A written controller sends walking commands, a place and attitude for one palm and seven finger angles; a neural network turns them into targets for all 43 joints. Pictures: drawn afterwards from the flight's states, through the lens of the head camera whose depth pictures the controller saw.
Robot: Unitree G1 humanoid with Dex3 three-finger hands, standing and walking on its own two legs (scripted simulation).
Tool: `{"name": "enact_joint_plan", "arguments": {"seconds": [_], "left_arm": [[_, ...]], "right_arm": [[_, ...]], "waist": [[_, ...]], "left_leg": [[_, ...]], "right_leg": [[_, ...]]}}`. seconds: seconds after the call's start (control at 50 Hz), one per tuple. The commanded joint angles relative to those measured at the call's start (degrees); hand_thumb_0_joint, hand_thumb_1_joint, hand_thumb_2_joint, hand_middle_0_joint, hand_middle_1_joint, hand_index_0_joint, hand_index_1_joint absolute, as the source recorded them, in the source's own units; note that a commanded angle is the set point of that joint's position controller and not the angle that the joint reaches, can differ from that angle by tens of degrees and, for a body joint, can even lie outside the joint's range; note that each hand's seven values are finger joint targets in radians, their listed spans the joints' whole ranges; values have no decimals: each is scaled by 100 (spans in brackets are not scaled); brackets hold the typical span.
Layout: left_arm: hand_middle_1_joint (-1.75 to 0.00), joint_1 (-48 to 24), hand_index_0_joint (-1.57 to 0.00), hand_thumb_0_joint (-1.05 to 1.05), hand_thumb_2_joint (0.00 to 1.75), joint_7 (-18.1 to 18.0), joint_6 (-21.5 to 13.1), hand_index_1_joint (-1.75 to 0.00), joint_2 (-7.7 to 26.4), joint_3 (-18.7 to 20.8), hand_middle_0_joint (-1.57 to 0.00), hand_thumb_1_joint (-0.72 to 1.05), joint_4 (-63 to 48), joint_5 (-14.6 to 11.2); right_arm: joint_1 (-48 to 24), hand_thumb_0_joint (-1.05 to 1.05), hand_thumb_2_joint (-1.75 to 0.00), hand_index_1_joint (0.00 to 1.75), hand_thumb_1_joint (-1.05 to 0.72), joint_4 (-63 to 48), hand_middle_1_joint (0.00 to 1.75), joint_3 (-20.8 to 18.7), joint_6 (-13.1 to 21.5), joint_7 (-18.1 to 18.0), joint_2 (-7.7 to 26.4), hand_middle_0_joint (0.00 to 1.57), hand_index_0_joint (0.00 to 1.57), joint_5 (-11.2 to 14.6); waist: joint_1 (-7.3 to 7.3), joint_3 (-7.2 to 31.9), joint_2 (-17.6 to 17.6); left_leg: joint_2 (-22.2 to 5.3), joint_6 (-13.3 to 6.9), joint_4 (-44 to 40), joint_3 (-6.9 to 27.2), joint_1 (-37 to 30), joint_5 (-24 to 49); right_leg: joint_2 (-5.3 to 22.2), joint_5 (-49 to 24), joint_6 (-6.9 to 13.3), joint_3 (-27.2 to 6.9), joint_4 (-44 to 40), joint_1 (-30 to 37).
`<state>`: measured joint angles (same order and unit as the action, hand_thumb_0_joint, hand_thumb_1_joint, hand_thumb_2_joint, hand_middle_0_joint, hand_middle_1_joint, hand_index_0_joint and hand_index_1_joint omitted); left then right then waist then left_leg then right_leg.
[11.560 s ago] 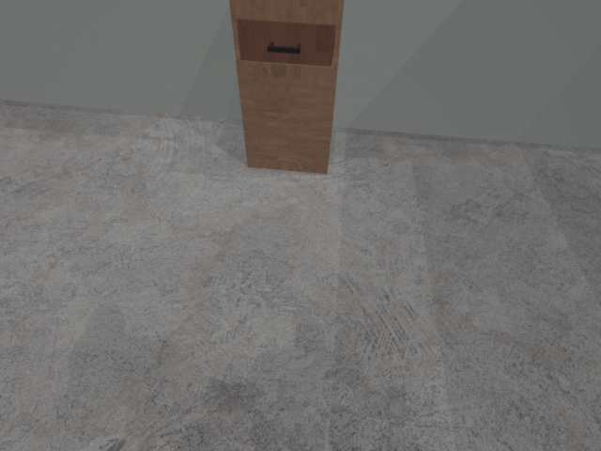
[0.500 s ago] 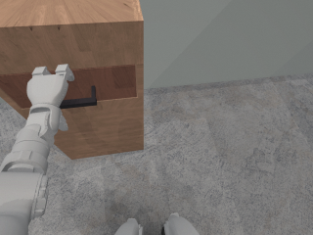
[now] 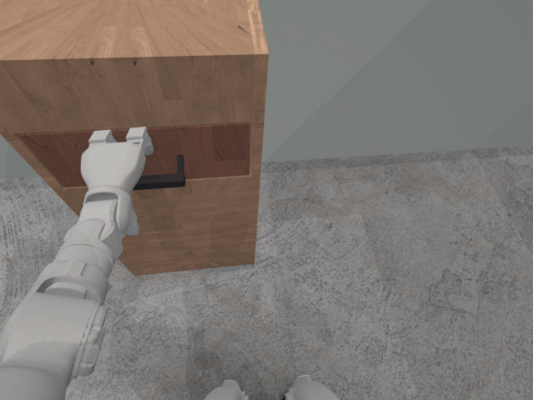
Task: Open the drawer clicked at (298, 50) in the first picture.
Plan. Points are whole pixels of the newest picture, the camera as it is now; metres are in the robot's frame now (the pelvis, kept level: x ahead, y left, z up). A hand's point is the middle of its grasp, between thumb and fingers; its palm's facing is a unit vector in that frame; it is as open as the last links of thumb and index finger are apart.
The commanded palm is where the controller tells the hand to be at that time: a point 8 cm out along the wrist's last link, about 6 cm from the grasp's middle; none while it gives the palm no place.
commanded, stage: move the hooked fingers above the handle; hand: left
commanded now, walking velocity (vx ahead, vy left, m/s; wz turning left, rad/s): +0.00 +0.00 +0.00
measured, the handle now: (149, 172) +0.52 +0.21 -0.05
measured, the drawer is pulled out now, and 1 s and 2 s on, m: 0.00 0.00 0.00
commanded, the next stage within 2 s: lower the fingers behind the handle in 0.54 s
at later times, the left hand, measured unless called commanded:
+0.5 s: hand (127, 186) +0.45 +0.23 +0.00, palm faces -0.07 -0.03 -1.00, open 13.8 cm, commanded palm +0.44 +0.23 +0.06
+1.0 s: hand (137, 190) +0.46 +0.22 -0.03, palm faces -0.04 -0.05 -1.00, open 13.8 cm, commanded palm +0.44 +0.22 +0.04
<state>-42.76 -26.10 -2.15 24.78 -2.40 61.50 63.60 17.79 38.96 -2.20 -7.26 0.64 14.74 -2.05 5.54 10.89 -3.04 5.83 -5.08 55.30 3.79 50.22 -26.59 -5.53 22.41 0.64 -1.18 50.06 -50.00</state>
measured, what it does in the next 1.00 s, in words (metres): stands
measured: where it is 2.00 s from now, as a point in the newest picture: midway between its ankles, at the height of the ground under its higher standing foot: outside the picture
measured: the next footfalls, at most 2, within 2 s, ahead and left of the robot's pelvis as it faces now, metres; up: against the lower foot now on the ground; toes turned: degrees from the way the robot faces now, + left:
none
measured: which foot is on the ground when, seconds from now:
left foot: down 0.00-1.00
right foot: down 0.00-1.00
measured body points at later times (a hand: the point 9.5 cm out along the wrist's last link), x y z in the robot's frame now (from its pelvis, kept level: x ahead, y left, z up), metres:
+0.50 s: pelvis +0.01 -0.03 +0.01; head +0.11 -0.03 +0.45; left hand +0.45 +0.22 +0.05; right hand +0.05 -0.30 -0.12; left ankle -0.02 +0.05 -0.68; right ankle +0.01 -0.12 -0.68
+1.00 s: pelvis +0.01 -0.02 -0.01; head +0.12 -0.02 +0.43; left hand +0.46 +0.22 +0.03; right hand +0.03 -0.30 -0.14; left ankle -0.02 +0.06 -0.68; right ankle +0.01 -0.12 -0.68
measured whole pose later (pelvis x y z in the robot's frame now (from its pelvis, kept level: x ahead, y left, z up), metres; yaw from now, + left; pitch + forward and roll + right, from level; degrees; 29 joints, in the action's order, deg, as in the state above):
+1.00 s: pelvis +0.01 -0.02 -0.01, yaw -1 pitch +25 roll -2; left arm -39.1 -26.4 -8.4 28.1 1.4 60.6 64.2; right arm 18.3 40.1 -2.1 -6.7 -1.0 15.0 -2.0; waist 5.8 11.9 -2.9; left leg 4.8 -3.7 57.1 3.0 53.6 -28.0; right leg -6.6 23.8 2.2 -1.5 53.5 -54.6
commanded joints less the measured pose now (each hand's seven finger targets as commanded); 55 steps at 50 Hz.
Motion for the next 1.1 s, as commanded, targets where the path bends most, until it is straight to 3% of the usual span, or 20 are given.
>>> {"name": "enact_joint_plan", "arguments": {"seconds": [0.0, 0.02, 0.06, 0.14, 0.18, 0.24, 0.3, 0.32, 0.34, 0.44, 0.5, 0.54, 0.58, 0.7, 0.74, 0.78, 0.84, 0.88, 0.98, 1.08], "left_arm": [[-120, -2302, -30, 0, 30, -213, 186, -120, 1435, 435, -30, -50, -1318, -75], [-120, -2304, -30, 0, 30, -163, 183, -120, 1558, 534, -30, -50, -1347, -128], [-120, -2238, -30, 0, 30, -68, 163, -120, 1467, 429, -30, -50, -1355, -152], [-120, -1895, -30, 0, 30, 77, 0, -120, 1498, 449, -30, -50, -1467, -175], [-120, -1761, -30, 0, 30, 128, -44, -120, 1320, 314, -30, -50, -1342, -188], [-120, -1559, -30, 0, 30, 160, -134, -120, 1466, 413, -30, -50, -1312, -179], [-120, -1444, -30, 0, 30, 166, -145, -120, 1546, 431, -30, -50, -1147, -194], [-120, -1514, -30, 0, 30, 149, -183, -120, 1782, 616, -30, -50, -1146, -199], [-120, -1508, -30, 0, 30, 122, -237, -120, 1908, 686, -30, -50, -1292, -152], [-120, -1583, -30, 0, 30, -36, -441, -120, 1988, 798, -30, -50, -1589, -113], [-120, -1655, -30, 0, 30, -141, -449, -120, 1913, 766, -30, -50, -1543, -127], [-120, -1598, -30, 0, 30, -161, -372, -120, 2044, 837, -30, -50, -1368, -140], [-120, -1730, -30, 0, 30, -147, -255, -120, 1994, 737, -30, -50, -1247, -162], [-120, -1720, -30, 0, 30, 153, -157, -120, 1883, 513, -30, -50, -864, -196], [-120, -1785, -30, 0, 30, 233, -319, -120, 1838, 496, -30, -50, -1056, -192], [-120, -1776, -30, 0, 30, 241, -458, -120, 1680, 395, -30, -50, -1059, -157], [-120, -1735, -30, 0, 30, 91, -651, -120, 1942, 692, -30, -50, -1160, -75], [-120, -1760, -30, 0, 30, -97, -687, -120, 1839, 696, -30, -50, -1216, -28], [-120, -1819, -30, 0, 30, -560, -400, -120, 2057, 973, -30, -50, -1010, 39], [-120, -1899, -30, 0, 30, -578, -42, -120, 1724, 700, -30, -50, -951, -10]], "right_arm": [[751, 0, -90, 30, -90, -388, 30, -337, -15, -32, 954, 20, 20, 1], [747, 0, -90, 30, -90, -377, 30, -334, -25, -58, 960, 20, 20, 6], [770, 0, -90, 30, -90, -359, 30, -340, -35, -99, 948, 20, 20, 31], [729, 0, -90, 30, -90, -382, 30, -336, -35, -171, 917, 20, 20, 53], [721, 0, -90, 30, -90, -359, 30, -333, -34, -181, 883, 20, 20, 75], [712, 0, -90, 30, -90, -377, 30, -315, -36, -200, 871, 20, 20, 84], [657, 0, -90, 30, -90, -406, 30, -288, -44, -222, 865, 20, 20, 116], [629, 0, -90, 30, -90, -380, 30, -286, -41, -234, 881, 20, 20, 101], [652, 0, -90, 30, -90, -410, 30, -290, -36, -243, 874, 20, 20, 103], [612, 0, -90, 30, -90, -411, 30, -334, 12, -256, 853, 20, 20, 67], [613, 0, -90, 30, -90, -345, 30, -366, 61, -247, 859, 20, 20, 62], [620, 0, -90, 30, -90, -312, 30, -358, 58, -250, 891, 20, 20, 71], [615, 0, -90, 30, -90, -283, 30, -352, 71, -252, 900, 20, 20, 96], [693, 0, -90, 30, -90, -285, 30, -314, 66, -286, 932, 20, 20, 142], [723, 0, -90, 30, -90, -307, 30, -327, 91, -298, 913, 20, 20, 123], [711, 0, -90, 30, -90, -297, 30, -316, 104, -299, 884, 20, 20, 104], [712, 0, -90, 30, -90, -271, 30, -315, 116, -284, 904, 20, 20, 57], [700, 0, -90, 30, -90, -255, 30, -327, 135, -243, 890, 20, 20, 19], [707, 0, -90, 30, -90, -185, 30, -331, 131, -141, 964, 20, 20, -35], [758, 0, -90, 30, -90, -168, 30, -357, 88, -86, 979, 20, 20, -24]], "waist": [[-48, 2773, -552], [-34, 2779, -422], [30, 2642, -272], [-23, 2462, -209], [32, 2119, -74], [-53, 2099, -94], [-35, 1765, 140], [-68, 1788, 126], [-127, 2054, -4], [-127, 2471, -256], [-46, 2453, -202], [-40, 2452, -85], [24, 2276, -58], [116, 2064, 121], [82, 2280, -108], [102, 2213, -238], [3, 2265, -288], [-13, 2361, -398], [-48, 2534, -327], [30, 2884, -392]], "left_leg": [[-619, 617, -632, 292, -2697, 3803], [-611, 593, -631, 283, -2638, 3828], [-604, 515, -673, 196, -2547, 3647], [-559, 422, -768, 113, -2438, 3606], [-525, 354, -813, 17, -2193, 3288], [-463, 305, -869, -54, -1960, 3138], [-388, 214, -924, -180, -1428, 2541], [-378, 205, -923, -187, -1329, 2494], [-362, 202, -895, -207, -1356, 2558], [-359, 232, -730, -208, -1518, 2790], [-376, 233, -678, -211, -1566, 2802], [-349, 226, -659, -214, -1434, 2728], [-343, 209, -694, -254, -1323, 2542], [-340, 184, -695, -225, -1225, 2368], [-351, 197, -634, -203, -1397, 2520], [-378, 217, -572, -163, -1465, 2532], [-408, 256, -457, -82, -1410, 2553], [-429, 304, -365, -35, -1474, 2686], [-449, 372, -212, -11, -1297, 2755], [-491, 419, -169, -2, -1647, 3091]], "right_leg": [[55, -1616, 266, 322, -331, 805], [60, -1708, 265, 309, -336, 914], [66, -1784, 230, 272, -436, 1034], [87, -1988, 232, 182, -571, 1325], [98, -1996, 226, 153, -660, 1370], [125, -2199, 247, 65, -657, 1633], [158, -2172, 233, -42, -735, 1844], [183, -2215, 242, -89, -715, 1927], [191, -2343, 236, -129, -648, 2036], [200, -2487, 223, -140, -484, 1944], [190, -2430, 205, -105, -474, 1792], [193, -2444, 184, -118, -470, 1844], [208, -2376, 168, -117, -541, 1824], [205, -2280, 157, -103, -604, 1759], [204, -2309, 173, -99, -526, 1669], [177, -2119, 194, -53, -467, 1369], [156, -1895, 229, 8, -276, 1069], [136, -1813, 249, 66, -154, 820], [113, -1731, 244, 140, 75, 626], [92, -1927, 210, 176, 71, 681]]}}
